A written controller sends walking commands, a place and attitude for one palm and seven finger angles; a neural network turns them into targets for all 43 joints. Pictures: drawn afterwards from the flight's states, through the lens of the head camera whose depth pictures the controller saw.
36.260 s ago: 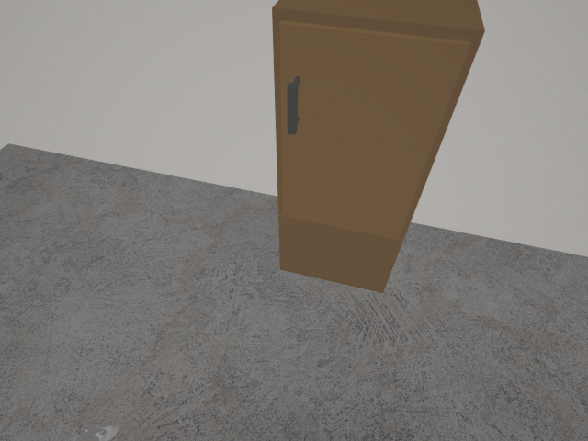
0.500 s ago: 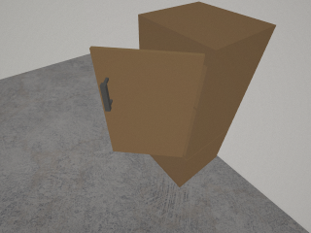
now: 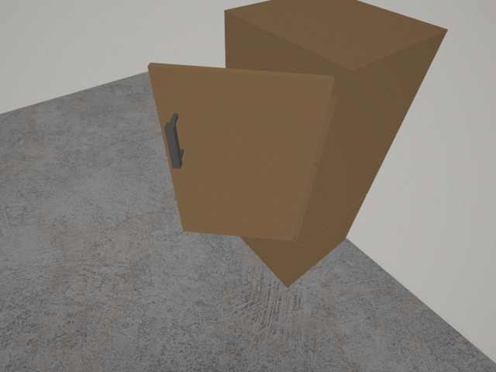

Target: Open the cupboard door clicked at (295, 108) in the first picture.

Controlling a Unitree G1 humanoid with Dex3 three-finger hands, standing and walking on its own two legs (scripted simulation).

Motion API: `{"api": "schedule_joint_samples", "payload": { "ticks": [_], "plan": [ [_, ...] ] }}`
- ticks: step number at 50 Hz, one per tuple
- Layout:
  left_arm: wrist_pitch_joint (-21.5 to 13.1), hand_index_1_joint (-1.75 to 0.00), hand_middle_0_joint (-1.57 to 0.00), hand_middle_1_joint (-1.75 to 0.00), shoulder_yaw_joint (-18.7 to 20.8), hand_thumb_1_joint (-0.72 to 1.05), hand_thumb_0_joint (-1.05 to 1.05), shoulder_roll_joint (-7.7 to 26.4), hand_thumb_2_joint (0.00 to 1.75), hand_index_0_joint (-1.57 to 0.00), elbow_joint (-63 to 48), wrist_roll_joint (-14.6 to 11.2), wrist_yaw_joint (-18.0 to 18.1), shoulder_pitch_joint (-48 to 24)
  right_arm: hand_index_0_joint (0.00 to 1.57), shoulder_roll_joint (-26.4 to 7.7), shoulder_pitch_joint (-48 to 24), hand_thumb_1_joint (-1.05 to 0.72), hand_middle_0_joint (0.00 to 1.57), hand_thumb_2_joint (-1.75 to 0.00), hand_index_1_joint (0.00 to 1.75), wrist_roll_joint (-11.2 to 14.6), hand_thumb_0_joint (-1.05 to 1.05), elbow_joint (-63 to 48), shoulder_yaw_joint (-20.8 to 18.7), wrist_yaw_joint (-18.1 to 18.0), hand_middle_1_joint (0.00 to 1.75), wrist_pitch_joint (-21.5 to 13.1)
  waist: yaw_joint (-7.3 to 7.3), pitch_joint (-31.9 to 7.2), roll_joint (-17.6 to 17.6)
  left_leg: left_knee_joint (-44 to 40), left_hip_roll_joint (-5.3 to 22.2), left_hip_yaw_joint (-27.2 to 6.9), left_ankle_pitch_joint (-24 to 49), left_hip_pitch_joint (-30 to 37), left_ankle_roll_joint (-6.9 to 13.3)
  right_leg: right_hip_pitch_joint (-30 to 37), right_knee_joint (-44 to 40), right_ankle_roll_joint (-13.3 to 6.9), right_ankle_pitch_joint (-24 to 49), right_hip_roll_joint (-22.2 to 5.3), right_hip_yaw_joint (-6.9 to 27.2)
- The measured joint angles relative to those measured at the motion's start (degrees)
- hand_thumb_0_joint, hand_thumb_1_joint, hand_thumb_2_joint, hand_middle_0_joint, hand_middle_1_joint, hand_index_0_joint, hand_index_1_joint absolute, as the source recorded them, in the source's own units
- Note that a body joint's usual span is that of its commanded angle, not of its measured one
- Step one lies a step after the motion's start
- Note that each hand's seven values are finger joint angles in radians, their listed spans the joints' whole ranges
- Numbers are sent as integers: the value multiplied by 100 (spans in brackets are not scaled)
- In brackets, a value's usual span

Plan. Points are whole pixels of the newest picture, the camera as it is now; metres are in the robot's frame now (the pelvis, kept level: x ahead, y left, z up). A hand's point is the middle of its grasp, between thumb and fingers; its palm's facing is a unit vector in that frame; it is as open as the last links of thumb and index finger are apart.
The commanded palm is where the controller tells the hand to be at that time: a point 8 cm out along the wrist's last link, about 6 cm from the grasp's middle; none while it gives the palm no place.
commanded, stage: look again from close up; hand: left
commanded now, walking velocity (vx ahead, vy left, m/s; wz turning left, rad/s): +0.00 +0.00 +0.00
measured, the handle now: (176, 141) +0.60 +0.21 +0.02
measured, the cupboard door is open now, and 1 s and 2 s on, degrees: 46 46 46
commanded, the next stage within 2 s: raise the hand with hooked fingers in 0.48 s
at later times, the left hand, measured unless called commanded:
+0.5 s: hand out of the picture +0.03 +0.19 -0.18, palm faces -0.02 -0.98 -0.20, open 7.3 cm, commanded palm none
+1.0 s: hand (136, 341) +0.18 +0.20 -0.07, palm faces +0.01 -1.00 +0.01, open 8.5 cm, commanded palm +0.15 +0.26 -0.05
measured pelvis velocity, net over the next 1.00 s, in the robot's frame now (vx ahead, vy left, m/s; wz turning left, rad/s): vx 0.01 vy -0.02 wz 0.04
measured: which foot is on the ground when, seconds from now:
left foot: down 0.00-1.00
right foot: down 0.00-1.00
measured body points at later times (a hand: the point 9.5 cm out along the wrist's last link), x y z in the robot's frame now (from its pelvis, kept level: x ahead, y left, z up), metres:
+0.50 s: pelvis +0.01 +0.01 +0.00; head +0.01 +0.02 +0.45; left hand +0.03 +0.24 -0.16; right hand +0.04 -0.23 -0.15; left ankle +0.00 +0.08 -0.74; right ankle +0.06 -0.12 -0.74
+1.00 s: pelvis +0.01 -0.02 -0.09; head +0.06 -0.01 +0.36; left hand +0.18 +0.25 -0.07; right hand +0.25 -0.27 -0.11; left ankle +0.00 +0.08 -0.74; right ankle +0.06 -0.12 -0.74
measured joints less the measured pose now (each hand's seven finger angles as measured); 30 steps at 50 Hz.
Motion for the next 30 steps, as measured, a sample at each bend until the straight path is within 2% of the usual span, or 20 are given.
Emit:
{"api": "schedule_joint_samples", "payload": {
  "ticks": [12,30],
  "plan": [
    [-4,-30,-20,-30,-15,91,0,-215,90,-20,3,13,63,-28,20,221,-90,-90,21,-90,30,23,0,81,-21,-50,29,-19,-4,36,-57,-14,-12,38,-47,47,31,35,-16,43,-26,-6,42],
    [-27,-30,-20,-30,-14,91,0,-284,90,-20,18,19,150,30,20,328,-214,-90,21,-90,30,45,0,40,-1,-85,29,-54,33,-2,-15,-45,-36,84,-132,157,72,110,-8,108,-110,-23,95]
  ]
}}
